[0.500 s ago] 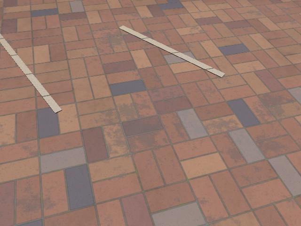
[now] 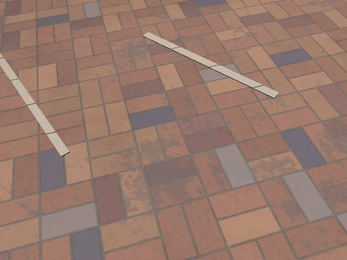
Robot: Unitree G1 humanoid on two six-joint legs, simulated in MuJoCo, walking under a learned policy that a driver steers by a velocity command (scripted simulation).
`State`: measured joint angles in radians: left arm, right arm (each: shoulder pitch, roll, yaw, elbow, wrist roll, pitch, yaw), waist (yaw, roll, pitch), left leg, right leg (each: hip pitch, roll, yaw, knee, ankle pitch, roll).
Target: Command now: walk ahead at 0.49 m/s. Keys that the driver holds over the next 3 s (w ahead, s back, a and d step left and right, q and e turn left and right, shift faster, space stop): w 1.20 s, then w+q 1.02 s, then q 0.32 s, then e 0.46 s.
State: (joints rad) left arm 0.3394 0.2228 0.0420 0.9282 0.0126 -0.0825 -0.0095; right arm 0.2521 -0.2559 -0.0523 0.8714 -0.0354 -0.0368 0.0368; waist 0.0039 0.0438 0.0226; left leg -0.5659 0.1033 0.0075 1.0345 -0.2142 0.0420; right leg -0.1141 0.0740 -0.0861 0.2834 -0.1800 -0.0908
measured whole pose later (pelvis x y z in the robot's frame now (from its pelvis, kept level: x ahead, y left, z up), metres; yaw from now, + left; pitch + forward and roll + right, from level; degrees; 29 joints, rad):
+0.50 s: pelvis +0.28 +0.05 +0.00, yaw +0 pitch +0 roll +0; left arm 0.24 0.24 0.04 0.95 0.03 -0.05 -0.02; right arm 0.30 -0.23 -0.05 0.96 -0.01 -0.08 0.01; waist 0.00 -0.03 0.05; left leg -0.19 -0.06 0.11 0.35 -0.17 0.10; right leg -0.49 -0.06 0.01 1.10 -0.27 -0.06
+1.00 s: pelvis +0.56 -0.02 -0.01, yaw +0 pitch -1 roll +0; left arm 0.23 0.22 0.05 0.97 0.02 -0.08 0.00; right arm 0.29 -0.23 -0.05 0.99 -0.03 -0.06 0.01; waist -0.01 0.03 0.05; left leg -0.41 0.05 0.00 1.11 -0.31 0.07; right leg -0.24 0.04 -0.11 0.40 -0.16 -0.09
